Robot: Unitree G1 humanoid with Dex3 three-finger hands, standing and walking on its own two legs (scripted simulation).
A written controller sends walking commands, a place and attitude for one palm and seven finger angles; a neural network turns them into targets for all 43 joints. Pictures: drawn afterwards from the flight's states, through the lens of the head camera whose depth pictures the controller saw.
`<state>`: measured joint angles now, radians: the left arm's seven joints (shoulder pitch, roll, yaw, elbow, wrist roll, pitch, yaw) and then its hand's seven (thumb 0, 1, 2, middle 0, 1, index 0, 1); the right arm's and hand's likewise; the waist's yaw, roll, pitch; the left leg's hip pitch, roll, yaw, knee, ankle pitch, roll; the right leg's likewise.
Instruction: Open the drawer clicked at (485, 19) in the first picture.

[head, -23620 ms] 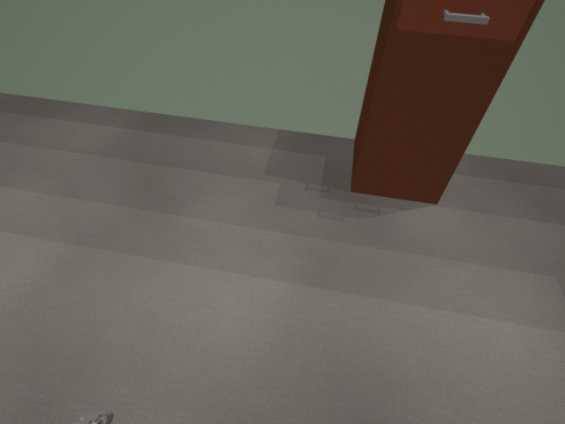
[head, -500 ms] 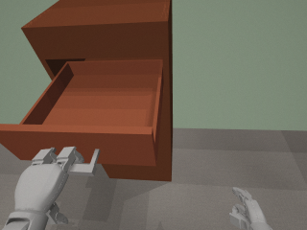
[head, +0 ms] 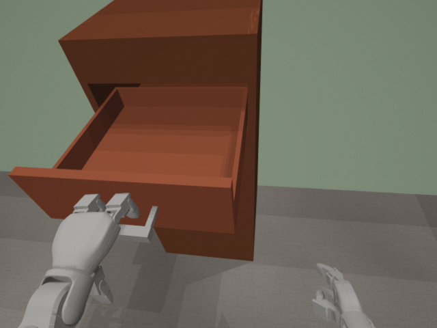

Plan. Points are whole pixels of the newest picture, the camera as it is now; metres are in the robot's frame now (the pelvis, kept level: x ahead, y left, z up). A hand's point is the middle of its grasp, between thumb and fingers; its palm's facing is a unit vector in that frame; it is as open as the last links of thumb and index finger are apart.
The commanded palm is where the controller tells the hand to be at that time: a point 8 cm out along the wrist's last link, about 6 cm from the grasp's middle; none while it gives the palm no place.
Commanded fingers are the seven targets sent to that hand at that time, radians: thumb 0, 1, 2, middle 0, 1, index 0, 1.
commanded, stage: lift the hand off the handle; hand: left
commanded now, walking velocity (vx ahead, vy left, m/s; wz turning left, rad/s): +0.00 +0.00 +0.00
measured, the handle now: (118, 220) +0.25 +0.22 +0.10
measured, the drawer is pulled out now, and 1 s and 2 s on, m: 0.30 0.30 0.30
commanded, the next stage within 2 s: draw the hand back to the body in 1.12 s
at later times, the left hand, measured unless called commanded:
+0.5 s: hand (89, 224) +0.21 +0.23 +0.15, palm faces +0.10 -0.07 -0.99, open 13.3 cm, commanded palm +0.17 +0.23 +0.22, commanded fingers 0.00 -0.50 0.30 -0.30 -1.20 -0.30 -1.20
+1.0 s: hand (76, 181) +0.22 +0.22 +0.23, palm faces +0.23 -0.02 -0.97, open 13.8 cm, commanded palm +0.17 +0.23 +0.29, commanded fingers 0.00 -0.50 0.30 -0.30 -1.20 -0.30 -1.20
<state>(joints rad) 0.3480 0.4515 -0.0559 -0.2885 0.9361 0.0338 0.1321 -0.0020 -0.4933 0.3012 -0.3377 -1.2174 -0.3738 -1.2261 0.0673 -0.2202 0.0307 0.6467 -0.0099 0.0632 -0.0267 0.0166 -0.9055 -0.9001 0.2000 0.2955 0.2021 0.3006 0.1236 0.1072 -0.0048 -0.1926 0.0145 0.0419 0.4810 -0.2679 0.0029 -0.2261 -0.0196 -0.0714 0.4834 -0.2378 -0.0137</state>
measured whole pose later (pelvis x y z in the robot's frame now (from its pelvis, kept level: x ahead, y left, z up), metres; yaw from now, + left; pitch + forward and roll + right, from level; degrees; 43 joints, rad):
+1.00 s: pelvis -0.02 -0.01 +0.00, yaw +0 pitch -4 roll +1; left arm 0.09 0.66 0.12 -0.52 0.70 0.17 -0.19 0.00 -0.50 0.30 -0.32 -1.21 -0.33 -1.20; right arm 0.04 -0.28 0.05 0.62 0.04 0.08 0.02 0.02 -0.91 -0.90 0.20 0.30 0.20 0.30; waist 0.11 0.16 0.00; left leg -0.14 0.01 0.04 0.41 -0.21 0.00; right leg -0.18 -0.02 -0.08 0.44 -0.20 -0.02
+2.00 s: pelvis -0.01 +0.00 +0.00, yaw +0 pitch -4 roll -1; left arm 0.21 0.40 0.39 -0.61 -0.03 -0.13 0.04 -0.01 -0.42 0.34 -0.31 -1.15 -0.32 -1.15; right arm 0.11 -0.20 0.06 0.64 0.01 -0.13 -0.05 0.02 -0.91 -0.90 0.20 0.30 0.20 0.30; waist 0.09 0.08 0.06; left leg -0.12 0.02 0.03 0.43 -0.23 0.00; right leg -0.13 -0.01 -0.08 0.39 -0.18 -0.02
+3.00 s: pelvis +0.00 +0.00 +0.01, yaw +0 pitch -3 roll -1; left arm 0.29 0.39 0.51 -0.64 -0.09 -0.18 0.10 0.01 0.87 0.90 -0.21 -0.31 -0.22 -0.31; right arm 0.16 -0.21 0.03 0.63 0.01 -0.08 -0.05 0.02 -0.90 -0.90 0.20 0.30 0.20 0.30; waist 0.06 0.07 0.00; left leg -0.14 0.04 0.03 0.44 -0.25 0.00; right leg -0.13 0.01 -0.08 0.37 -0.18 -0.02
